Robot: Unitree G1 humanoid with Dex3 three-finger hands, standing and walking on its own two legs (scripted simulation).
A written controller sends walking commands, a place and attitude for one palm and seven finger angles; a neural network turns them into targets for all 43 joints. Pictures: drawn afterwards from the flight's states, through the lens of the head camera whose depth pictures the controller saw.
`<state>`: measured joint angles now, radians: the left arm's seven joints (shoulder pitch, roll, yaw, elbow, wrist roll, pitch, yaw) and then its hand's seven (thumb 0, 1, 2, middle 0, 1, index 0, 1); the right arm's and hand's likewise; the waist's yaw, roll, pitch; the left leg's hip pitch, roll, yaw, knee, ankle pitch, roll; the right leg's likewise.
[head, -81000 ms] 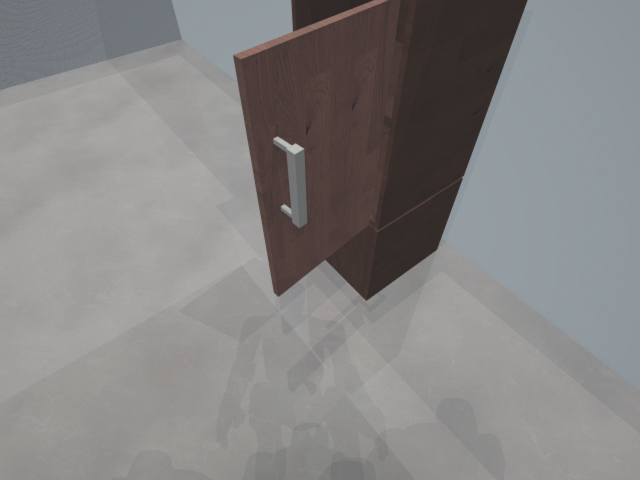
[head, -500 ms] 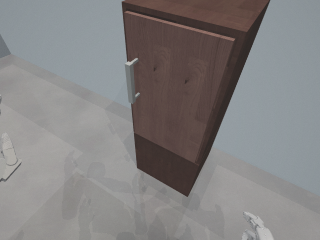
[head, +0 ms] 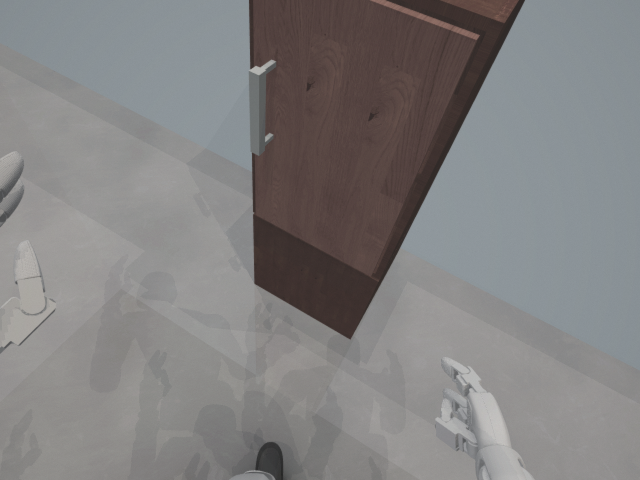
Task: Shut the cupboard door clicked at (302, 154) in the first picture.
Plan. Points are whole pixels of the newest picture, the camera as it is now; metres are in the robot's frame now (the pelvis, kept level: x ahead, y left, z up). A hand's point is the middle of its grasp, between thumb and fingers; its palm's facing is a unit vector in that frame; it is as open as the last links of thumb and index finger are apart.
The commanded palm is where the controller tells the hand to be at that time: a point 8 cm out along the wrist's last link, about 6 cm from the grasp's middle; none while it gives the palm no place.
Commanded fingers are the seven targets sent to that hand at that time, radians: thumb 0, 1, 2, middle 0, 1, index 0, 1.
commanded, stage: stop stepping back and stand still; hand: left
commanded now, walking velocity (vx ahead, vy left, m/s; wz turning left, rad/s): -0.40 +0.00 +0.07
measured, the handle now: (263, 109) +0.72 +0.17 +0.02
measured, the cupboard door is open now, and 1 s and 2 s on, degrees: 0 0 0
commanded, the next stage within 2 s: let the arm hang, fingers relaxed in 0.90 s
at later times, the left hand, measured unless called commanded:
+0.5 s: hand out of the picture +0.08 +0.29 +0.16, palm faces +0.48 -0.78 -0.40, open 7.4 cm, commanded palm +0.02 +0.32 +0.18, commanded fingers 0.00 0.90 0.90 -0.20 -0.30 -0.20 -0.30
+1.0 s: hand out of the picture +0.06 +0.30 +0.16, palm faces +0.56 -0.74 -0.37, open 7.4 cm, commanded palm none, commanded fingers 0.00 0.90 0.90 -0.20 -0.30 -0.20 -0.30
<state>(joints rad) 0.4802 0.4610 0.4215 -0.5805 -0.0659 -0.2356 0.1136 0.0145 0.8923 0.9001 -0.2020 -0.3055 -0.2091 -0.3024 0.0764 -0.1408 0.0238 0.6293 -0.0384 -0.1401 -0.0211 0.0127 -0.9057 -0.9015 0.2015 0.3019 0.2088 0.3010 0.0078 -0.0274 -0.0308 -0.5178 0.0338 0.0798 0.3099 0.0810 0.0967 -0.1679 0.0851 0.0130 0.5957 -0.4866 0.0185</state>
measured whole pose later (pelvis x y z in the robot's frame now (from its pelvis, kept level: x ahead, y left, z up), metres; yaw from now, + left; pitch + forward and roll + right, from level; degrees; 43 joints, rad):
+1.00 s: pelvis -0.12 +0.01 -0.01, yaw +4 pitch -2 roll +0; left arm 0.47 0.38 0.42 -0.43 -0.03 -0.18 0.18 0.01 0.89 0.90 -0.20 -0.31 -0.21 -0.30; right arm 0.25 -0.21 -0.01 0.65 0.00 -0.09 -0.09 0.02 -0.91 -0.90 0.20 0.30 0.21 0.30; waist 0.00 -0.03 -0.02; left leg -0.30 0.01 0.06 0.61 -0.27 0.03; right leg -0.20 -0.02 -0.02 0.61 -0.37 0.01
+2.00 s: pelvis -0.13 +0.03 +0.00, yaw +3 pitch -2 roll +0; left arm 0.37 0.09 0.00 1.15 0.02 0.00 0.03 0.00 0.91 0.90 -0.19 -0.30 -0.20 -0.30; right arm 0.33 -0.11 0.00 1.11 -0.02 0.01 -0.03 0.01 -0.92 -0.90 0.20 0.30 0.20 0.30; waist -0.01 0.00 0.00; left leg -0.24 -0.01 0.07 0.42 -0.15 0.04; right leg -0.14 -0.03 -0.01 0.43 -0.26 0.02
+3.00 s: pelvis -0.11 +0.02 +0.01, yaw +3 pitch -2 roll +0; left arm 0.33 0.12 0.01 1.15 0.02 -0.01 0.04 0.00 0.91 0.90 -0.19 -0.30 -0.20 -0.30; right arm 0.30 -0.12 0.00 1.13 -0.02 0.00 -0.03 0.00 -0.91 -0.90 0.20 0.30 0.20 0.30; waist -0.01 -0.01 0.04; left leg -0.20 0.01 0.07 0.41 -0.18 0.02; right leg -0.09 -0.01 -0.01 0.39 -0.27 0.01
